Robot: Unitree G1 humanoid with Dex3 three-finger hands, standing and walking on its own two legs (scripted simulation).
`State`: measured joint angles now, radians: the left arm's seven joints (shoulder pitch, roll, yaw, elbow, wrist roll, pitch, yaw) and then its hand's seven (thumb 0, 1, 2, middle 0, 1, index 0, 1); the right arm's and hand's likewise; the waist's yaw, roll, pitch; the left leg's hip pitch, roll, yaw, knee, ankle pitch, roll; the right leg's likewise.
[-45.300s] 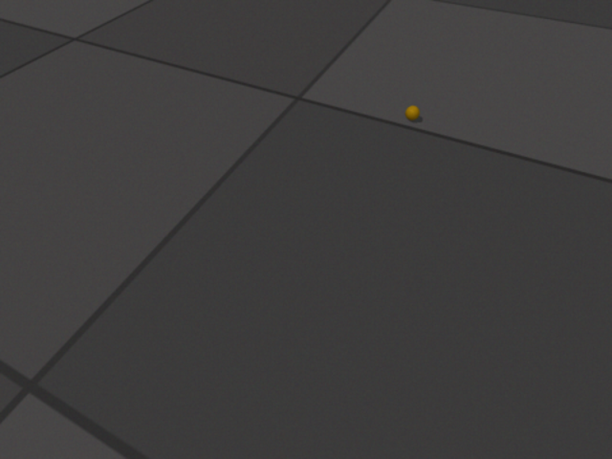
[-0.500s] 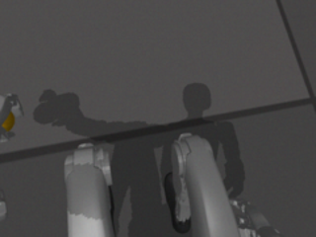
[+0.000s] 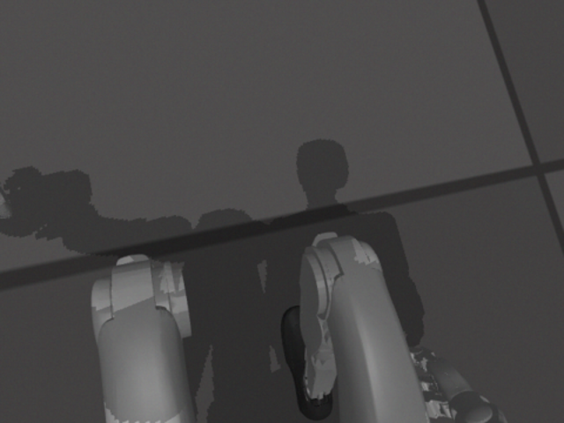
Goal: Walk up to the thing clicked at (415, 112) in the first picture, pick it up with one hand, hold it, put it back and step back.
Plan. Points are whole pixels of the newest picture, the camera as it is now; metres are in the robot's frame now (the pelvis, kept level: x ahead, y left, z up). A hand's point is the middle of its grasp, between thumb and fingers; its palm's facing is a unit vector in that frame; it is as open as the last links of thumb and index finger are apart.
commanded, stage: rest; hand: left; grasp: from above
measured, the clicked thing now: out of the picture +0.38 +0.41 -0.21
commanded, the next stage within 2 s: open in 0.88 s
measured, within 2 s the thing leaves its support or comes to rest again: rests again in 0.50 s
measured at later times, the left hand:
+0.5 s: hand out of the picture +0.36 +0.38 -0.22, palm faces -0.43 -0.18 -0.88, open 7.1 cm
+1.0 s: hand out of the picture +0.36 +0.38 -0.23, palm faces -0.43 -0.17 -0.89, open 7.5 cm
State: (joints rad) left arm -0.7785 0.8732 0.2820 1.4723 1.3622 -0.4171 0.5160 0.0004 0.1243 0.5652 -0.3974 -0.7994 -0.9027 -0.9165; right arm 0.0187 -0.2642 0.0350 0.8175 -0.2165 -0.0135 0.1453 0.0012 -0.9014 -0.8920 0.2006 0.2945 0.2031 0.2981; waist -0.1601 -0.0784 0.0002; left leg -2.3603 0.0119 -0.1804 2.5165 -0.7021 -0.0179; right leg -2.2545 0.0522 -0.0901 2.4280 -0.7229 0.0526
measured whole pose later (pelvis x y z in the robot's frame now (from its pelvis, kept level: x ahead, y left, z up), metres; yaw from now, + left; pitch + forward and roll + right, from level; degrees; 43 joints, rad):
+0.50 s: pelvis +0.00 +0.00 -0.02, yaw -2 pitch +28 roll -10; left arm -0.74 0.93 0.32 1.52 1.35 -0.42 0.56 -0.05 0.21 0.46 -0.44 -0.66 -0.93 -0.75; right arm 0.00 -0.28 0.09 0.81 -0.27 -0.04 0.17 0.00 -0.89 -0.89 0.20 0.29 0.20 0.30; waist -0.18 -0.11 0.06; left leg -2.37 0.01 -0.22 2.60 -0.72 -0.03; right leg -2.27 0.07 -0.12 2.48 -0.72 0.06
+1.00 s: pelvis +0.00 +0.00 -0.02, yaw -3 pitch +26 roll -11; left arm -0.77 0.97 0.28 1.61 1.35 -0.41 0.62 -0.06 0.20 0.44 -0.43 -0.70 -0.86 -0.73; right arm -0.03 -0.28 0.15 0.81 -0.30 -0.09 0.20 0.00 -0.89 -0.89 0.20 0.29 0.20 0.30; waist -0.20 -0.13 0.08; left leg -2.36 0.02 -0.24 2.63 -0.74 -0.02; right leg -2.25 0.08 -0.13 2.50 -0.72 0.07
